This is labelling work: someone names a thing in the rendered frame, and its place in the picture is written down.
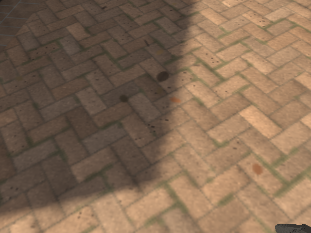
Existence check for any robot right hand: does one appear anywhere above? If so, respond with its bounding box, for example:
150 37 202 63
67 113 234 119
275 223 311 233

